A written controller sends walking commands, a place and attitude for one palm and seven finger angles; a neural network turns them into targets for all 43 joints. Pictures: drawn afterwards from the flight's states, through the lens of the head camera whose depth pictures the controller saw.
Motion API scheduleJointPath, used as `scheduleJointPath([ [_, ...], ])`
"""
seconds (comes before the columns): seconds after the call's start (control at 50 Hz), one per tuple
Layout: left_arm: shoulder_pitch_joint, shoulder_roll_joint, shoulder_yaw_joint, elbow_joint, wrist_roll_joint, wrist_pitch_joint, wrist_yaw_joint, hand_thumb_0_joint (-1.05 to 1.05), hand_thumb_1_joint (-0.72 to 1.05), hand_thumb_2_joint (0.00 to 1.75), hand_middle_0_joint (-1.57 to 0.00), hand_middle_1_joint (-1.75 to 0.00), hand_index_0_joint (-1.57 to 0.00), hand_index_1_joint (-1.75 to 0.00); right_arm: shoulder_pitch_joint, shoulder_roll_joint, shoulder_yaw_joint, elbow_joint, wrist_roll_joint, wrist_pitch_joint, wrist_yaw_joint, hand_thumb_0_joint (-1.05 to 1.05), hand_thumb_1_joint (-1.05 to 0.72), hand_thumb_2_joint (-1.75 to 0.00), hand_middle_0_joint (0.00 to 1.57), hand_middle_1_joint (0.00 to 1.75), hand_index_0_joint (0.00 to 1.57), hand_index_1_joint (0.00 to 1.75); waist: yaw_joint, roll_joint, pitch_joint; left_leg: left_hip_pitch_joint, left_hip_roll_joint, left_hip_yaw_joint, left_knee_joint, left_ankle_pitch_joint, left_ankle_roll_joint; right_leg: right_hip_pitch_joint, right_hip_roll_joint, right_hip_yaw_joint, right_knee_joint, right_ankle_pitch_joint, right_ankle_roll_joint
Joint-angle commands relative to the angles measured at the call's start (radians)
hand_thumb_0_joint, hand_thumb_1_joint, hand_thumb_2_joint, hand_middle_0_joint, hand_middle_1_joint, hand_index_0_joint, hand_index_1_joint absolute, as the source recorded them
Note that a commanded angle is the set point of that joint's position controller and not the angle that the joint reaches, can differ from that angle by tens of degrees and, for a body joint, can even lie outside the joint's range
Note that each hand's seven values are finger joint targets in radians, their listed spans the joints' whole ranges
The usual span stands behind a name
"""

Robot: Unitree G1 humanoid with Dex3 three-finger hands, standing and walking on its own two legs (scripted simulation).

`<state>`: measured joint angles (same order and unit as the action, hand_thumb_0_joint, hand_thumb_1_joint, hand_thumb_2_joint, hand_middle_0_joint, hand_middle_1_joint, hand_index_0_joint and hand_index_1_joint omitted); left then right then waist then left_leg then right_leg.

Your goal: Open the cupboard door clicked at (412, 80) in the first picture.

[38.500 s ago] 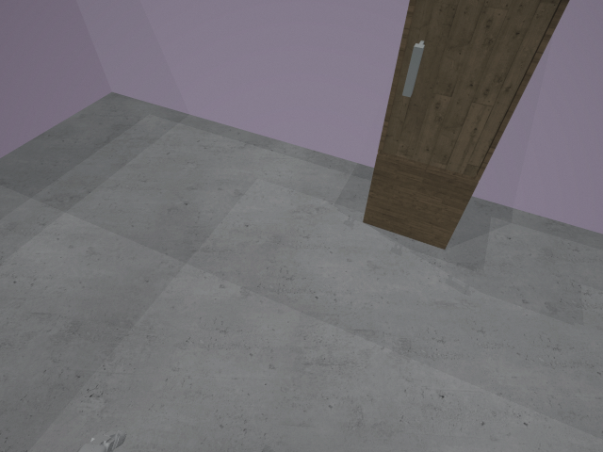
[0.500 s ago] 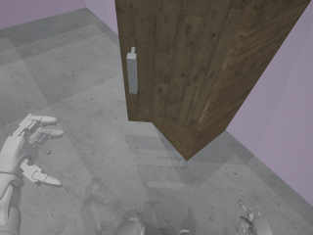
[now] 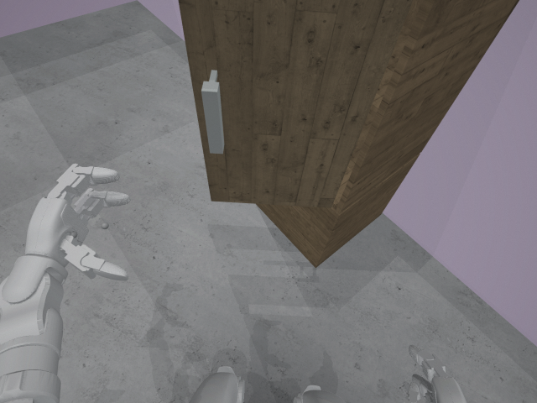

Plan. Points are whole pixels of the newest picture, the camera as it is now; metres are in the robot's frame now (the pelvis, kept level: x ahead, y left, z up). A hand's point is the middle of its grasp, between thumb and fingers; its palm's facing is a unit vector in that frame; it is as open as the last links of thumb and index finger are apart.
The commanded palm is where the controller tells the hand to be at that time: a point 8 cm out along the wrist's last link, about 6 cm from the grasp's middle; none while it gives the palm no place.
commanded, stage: move the hooked fingers beside the handle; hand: left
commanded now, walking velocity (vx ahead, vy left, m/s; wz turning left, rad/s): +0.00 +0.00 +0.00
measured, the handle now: (215, 113) +0.59 +0.13 +0.05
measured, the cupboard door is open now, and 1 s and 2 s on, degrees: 49 49 49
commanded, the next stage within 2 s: none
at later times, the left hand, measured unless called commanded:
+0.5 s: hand (136, 188) +0.41 +0.23 +0.06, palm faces +0.01 -1.00 -0.01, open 14.0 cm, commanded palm +0.39 +0.27 +0.06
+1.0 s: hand (162, 149) +0.50 +0.21 +0.05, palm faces +0.03 -1.00 -0.01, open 14.0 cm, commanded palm +0.48 +0.25 +0.05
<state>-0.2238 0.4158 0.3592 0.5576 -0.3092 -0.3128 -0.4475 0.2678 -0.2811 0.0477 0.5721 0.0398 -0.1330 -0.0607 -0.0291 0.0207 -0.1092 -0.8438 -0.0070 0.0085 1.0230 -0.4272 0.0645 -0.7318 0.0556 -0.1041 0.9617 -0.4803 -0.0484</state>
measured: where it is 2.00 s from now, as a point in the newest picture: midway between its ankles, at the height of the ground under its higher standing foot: outside the picture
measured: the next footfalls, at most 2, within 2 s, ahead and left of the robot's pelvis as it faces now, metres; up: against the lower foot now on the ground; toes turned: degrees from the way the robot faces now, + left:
none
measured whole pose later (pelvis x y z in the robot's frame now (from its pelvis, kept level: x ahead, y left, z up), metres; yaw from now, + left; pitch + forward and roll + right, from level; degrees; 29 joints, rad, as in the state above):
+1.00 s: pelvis +0.00 +0.00 -0.02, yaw -2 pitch +21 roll -4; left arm -0.81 0.52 0.39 1.15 -0.13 -0.43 -0.25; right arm 0.37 -0.28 0.04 0.64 0.01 0.05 -0.01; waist -0.15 0.02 -0.12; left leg -1.02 0.02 0.03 1.10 -0.45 0.07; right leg -0.91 0.07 -0.09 1.03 -0.49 -0.04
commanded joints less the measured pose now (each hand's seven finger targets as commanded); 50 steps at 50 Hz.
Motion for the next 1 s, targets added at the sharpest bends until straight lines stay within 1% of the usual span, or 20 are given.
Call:
scheduleJointPath([
  [0.0,-0.277,0.264,0.093,-0.170,-0.013,-0.066,0.028,0.00,-0.50,0.30,-0.30,-1.20,-0.30,-1.20,0.034,-0.152,-0.069,-0.121,0.006,-0.023,-0.007,0.00,-0.90,-0.90,0.20,0.30,0.20,0.30,0.003,0.088,-0.332,0.295,0.020,-0.078,-0.150,0.264,-0.032,0.074,-0.009,0.092,-0.124,0.252,0.015],
  [0.02,-0.266,0.281,0.118,-0.158,-0.012,-0.067,0.035,0.00,-0.50,0.30,-0.30,-1.20,-0.30,-1.20,0.043,-0.152,-0.074,-0.118,0.005,-0.017,-0.005,0.00,-0.90,-0.90,0.20,0.30,0.20,0.30,0.009,0.067,-0.342,0.292,0.022,-0.077,-0.149,0.274,-0.032,0.087,-0.009,0.092,-0.124,0.266,0.017],
  [0.08,-0.248,0.260,0.100,-0.151,-0.006,-0.072,0.045,0.00,-0.50,0.30,-0.30,-1.20,-0.30,-1.20,0.059,-0.152,-0.078,-0.122,0.004,-0.004,0.003,0.00,-0.90,-0.90,0.20,0.30,0.20,0.30,0.012,0.068,-0.359,0.306,0.023,-0.075,-0.145,0.340,-0.033,0.098,-0.005,0.088,-0.114,0.317,0.015],
  [0.14,-0.282,0.233,0.075,-0.138,-0.001,-0.076,0.055,0.00,-0.50,0.30,-0.30,-1.20,-0.30,-1.20,0.068,-0.149,-0.082,-0.114,0.005,0.010,0.010,0.00,-0.90,-0.90,0.20,0.30,0.20,0.30,-0.005,0.075,-0.335,0.307,0.025,-0.069,-0.144,0.332,-0.033,0.071,-0.005,0.088,-0.121,0.317,0.022],
  [0.22,-0.377,0.214,0.049,-0.101,0.011,-0.092,0.067,0.00,-0.50,0.30,-0.30,-1.20,-0.30,-1.20,0.083,-0.155,-0.086,-0.096,0.006,0.026,0.009,0.00,-0.90,-0.90,0.20,0.30,0.20,0.30,-0.032,0.038,-0.317,0.297,0.029,-0.076,-0.140,0.303,-0.031,0.035,-0.004,0.087,-0.120,0.289,0.023],
  [0.28,-0.460,0.197,0.021,-0.118,0.025,-0.118,0.085,0.00,-0.50,0.30,-0.30,-1.20,-0.30,-1.20,0.094,-0.156,-0.089,-0.083,0.002,0.030,0.009,0.00,-0.90,-0.90,0.20,0.30,0.20,0.30,-0.038,0.100,-0.345,0.361,0.035,-0.095,-0.138,0.320,-0.040,-0.018,-0.003,0.078,-0.109,0.260,0.015],
  [0.32,-0.510,0.220,0.034,-0.072,0.038,-0.126,0.100,0.00,-0.50,0.30,-0.30,-1.20,-0.30,-1.20,0.102,-0.159,-0.089,-0.065,0.000,0.038,0.007,0.00,-0.90,-0.90,0.20,0.30,0.20,0.30,-0.047,0.087,-0.345,0.362,0.037,-0.100,-0.139,0.294,-0.042,-0.033,-0.004,0.079,-0.113,0.238,0.018],
  [0.38,-0.541,0.260,0.063,-0.017,0.054,-0.139,0.119,0.00,-0.50,0.30,-0.30,-1.20,-0.30,-1.20,0.115,-0.164,-0.086,-0.056,-0.004,0.051,0.005,0.00,-0.90,-0.90,0.20,0.30,0.20,0.30,-0.040,0.059,-0.364,0.336,0.034,-0.100,-0.132,0.291,-0.038,-0.012,-0.004,0.083,-0.104,0.243,0.016],
  [0.42,-0.596,0.265,0.057,0.024,0.073,-0.139,0.130,0.00,-0.50,0.30,-0.30,-1.20,-0.30,-1.20,0.116,-0.160,-0.082,-0.050,-0.004,0.061,0.008,0.00,-0.90,-0.90,0.20,0.30,0.20,0.30,-0.042,0.103,-0.369,0.347,0.035,-0.101,-0.133,0.293,-0.044,-0.031,-0.006,0.082,-0.099,0.240,0.015],
  [0.46,-0.646,0.249,0.035,0.060,0.085,-0.141,0.139,0.00,-0.50,0.30,-0.30,-1.20,-0.30,-1.20,0.123,-0.160,-0.082,-0.041,-0.005,0.069,0.011,0.00,-0.90,-0.90,0.20,0.30,0.20,0.30,-0.051,0.116,-0.362,0.360,0.039,-0.112,-0.134,0.280,-0.048,-0.064,-0.006,0.075,-0.097,0.216,0.014],
  [0.52,-0.719,0.234,0.014,0.131,0.093,-0.145,0.148,0.00,-0.50,0.30,-0.30,-1.20,-0.30,-1.20,0.132,-0.163,-0.081,-0.032,-0.007,0.082,0.013,0.00,-0.90,-0.90,0.20,0.30,0.20,0.30,-0.072,0.086,-0.359,0.349,0.041,-0.114,-0.127,0.256,-0.043,-0.088,-0.004,0.077,-0.100,0.202,0.017],
  [0.56,-0.728,0.245,0.022,0.175,0.096,-0.147,0.151,0.00,-0.50,0.30,-0.30,-1.20,-0.30,-1.20,0.141,-0.168,-0.081,-0.033,-0.008,0.090,0.016,0.00,-0.90,-0.90,0.20,0.30,0.20,0.30,-0.067,0.067,-0.371,0.329,0.038,-0.112,-0.124,0.243,-0.040,-0.075,-0.003,0.079,-0.098,0.199,0.017],
  [0.58,-0.759,0.224,-0.002,0.189,0.100,-0.151,0.150,0.00,-0.50,0.30,-0.30,-1.20,-0.30,-1.20,0.146,-0.166,-0.078,-0.032,-0.009,0.093,0.018,0.00,-0.90,-0.90,0.20,0.30,0.20,0.30,-0.077,0.087,-0.369,0.333,0.038,-0.114,-0.118,0.255,-0.040,-0.093,-0.002,0.077,-0.092,0.204,0.014],
  [0.64,-0.805,0.234,0.004,0.258,0.114,-0.157,0.160,0.00,-0.50,0.30,-0.30,-1.20,-0.30,-1.20,0.158,-0.169,-0.079,-0.022,-0.014,0.108,0.024,0.00,-0.90,-0.90,0.20,0.30,0.20,0.30,-0.080,0.085,-0.367,0.318,0.038,-0.112,-0.109,0.239,-0.039,-0.115,-0.002,0.079,-0.087,0.191,0.017],
  [0.66,-0.836,0.246,0.013,0.258,0.115,-0.162,0.164,0.00,-0.50,0.30,-0.30,-1.20,-0.30,-1.20,0.164,-0.171,-0.080,-0.019,-0.016,0.113,0.024,0.00,-0.90,-0.90,0.20,0.30,0.20,0.30,-0.086,0.061,-0.384,0.311,0.038,-0.112,-0.102,0.241,-0.036,-0.107,-0.002,0.079,-0.083,0.198,0.019],
  [0.8,-0.918,0.339,0.073,0.312,0.149,-0.193,0.193,0.00,-0.50,0.30,-0.30,-1.20,-0.30,-1.20,0.201,-0.173,-0.076,-0.013,-0.026,0.145,0.033,0.00,-0.90,-0.90,0.20,0.30,0.20,0.30,-0.086,0.095,-0.451,0.290,0.036,-0.099,-0.065,0.316,-0.033,-0.083,0.005,0.092,-0.056,0.265,0.020],
  [0.82,-0.958,0.318,0.050,0.307,0.152,-0.196,0.193,0.00,-0.50,0.30,-0.30,-1.20,-0.30,-1.20,0.205,-0.170,-0.075,-0.008,-0.026,0.149,0.034,0.00,-0.90,-0.90,0.20,0.30,0.20,0.30,-0.104,0.107,-0.453,0.299,0.038,-0.097,-0.058,0.318,-0.031,-0.100,0.005,0.092,-0.057,0.267,0.023],
  [0.92,-1.001,0.387,0.086,0.383,0.169,-0.185,0.193,0.00,-0.50,0.30,-0.30,-1.20,-0.30,-1.20,0.237,-0.180,-0.072,0.003,-0.030,0.168,0.034,0.00,-0.90,-0.90,0.20,0.30,0.20,0.30,-0.118,0.105,-0.448,0.256,0.039,-0.096,-0.046,0.310,-0.027,-0.097,0.009,0.097,-0.055,0.270,0.024],
  [0.94,-1.038,0.341,0.044,0.376,0.170,-0.184,0.189,0.00,-0.50,0.30,-0.30,-1.20,-0.30,-1.20,0.237,-0.175,-0.070,0.004,-0.030,0.170,0.036,0.00,-0.90,-0.90,0.20,0.30,0.20,0.30,-0.133,0.125,-0.453,0.276,0.040,-0.101,-0.045,0.314,-0.027,-0.122,0.010,0.093,-0.054,0.263,0.024],
  [0.98,-1.078,0.316,0.024,0.382,0.171,-0.185,0.186,0.00,-0.50,0.30,-0.30,-1.20,-0.30,-1.20,0.253,-0.175,-0.073,0.013,-0.036,0.173,0.038,0.00,-0.90,-0.90,0.20,0.30,0.20,0.30,-0.147,0.153,-0.459,0.323,0.047,-0.115,-0.037,0.343,-0.031,-0.170,0.015,0.084,-0.050,0.261,0.020],
])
